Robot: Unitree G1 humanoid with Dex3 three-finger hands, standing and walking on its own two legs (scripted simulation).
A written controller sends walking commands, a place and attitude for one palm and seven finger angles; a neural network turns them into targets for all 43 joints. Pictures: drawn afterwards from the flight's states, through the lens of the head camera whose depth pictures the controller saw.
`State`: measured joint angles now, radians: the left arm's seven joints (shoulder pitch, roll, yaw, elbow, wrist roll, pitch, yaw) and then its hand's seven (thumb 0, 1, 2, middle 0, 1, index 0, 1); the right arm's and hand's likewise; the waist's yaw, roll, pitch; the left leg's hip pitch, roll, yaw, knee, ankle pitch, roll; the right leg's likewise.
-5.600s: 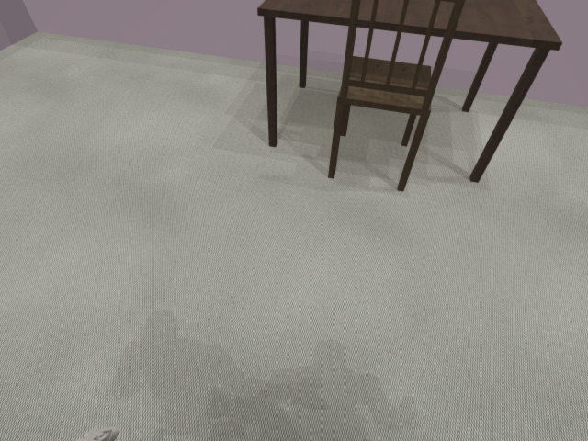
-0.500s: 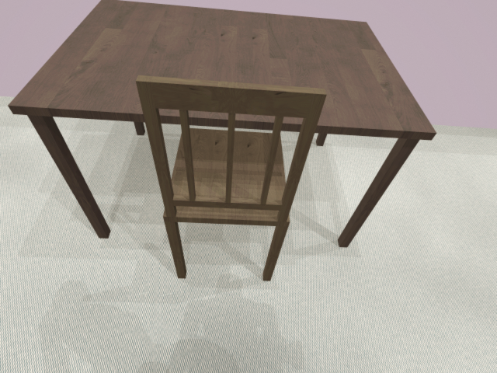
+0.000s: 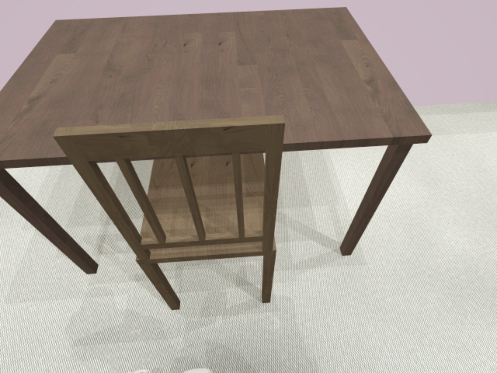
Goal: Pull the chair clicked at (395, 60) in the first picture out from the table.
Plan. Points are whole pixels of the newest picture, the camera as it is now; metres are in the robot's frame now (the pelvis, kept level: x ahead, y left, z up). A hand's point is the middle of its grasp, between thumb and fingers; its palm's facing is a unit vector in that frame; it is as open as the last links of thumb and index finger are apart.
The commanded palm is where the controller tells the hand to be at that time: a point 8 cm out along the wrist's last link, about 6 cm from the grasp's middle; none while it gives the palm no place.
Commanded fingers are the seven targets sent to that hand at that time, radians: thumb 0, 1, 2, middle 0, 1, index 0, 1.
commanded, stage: come to a stop and stand still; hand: left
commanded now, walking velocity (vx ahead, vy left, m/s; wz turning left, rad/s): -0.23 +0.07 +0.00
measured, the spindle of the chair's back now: (192, 202) +0.46 +0.14 -0.07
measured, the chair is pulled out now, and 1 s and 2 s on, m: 0.00 0.00 0.00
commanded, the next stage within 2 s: look again from close up in 0.76 s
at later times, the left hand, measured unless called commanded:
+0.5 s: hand out of the picture -0.02 +0.19 -0.18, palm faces +0.01 -0.97 -0.25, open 7.4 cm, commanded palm none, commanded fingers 0.00 0.90 0.90 -0.20 -0.30 -0.20 -0.30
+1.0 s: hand out of the picture +0.01 +0.17 -0.18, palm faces +0.00 -0.98 -0.20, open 7.4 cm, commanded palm none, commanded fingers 0.00 0.90 0.90 -0.20 -0.30 -0.20 -0.30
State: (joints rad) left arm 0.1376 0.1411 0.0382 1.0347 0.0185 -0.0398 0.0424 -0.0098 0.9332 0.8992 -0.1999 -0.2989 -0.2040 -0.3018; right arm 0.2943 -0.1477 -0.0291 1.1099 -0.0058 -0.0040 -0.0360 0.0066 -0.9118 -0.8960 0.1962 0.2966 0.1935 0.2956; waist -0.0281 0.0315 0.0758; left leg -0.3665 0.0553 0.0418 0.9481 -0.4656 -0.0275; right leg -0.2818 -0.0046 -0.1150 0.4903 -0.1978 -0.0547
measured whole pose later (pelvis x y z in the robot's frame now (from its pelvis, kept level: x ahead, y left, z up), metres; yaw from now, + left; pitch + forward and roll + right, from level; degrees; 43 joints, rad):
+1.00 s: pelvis -0.01 +0.00 +0.00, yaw +0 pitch -1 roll +0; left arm 0.30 0.17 -0.01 1.04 0.02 -0.02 0.04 0.01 0.90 0.90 -0.20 -0.30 -0.20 -0.30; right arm 0.33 -0.14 0.01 1.11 -0.01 0.00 -0.01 0.01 -0.91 -0.90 0.20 0.30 0.19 0.30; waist -0.01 -0.01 0.03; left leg -0.30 0.04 0.06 0.50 -0.18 -0.01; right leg -0.17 -0.01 -0.04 0.52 -0.34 -0.01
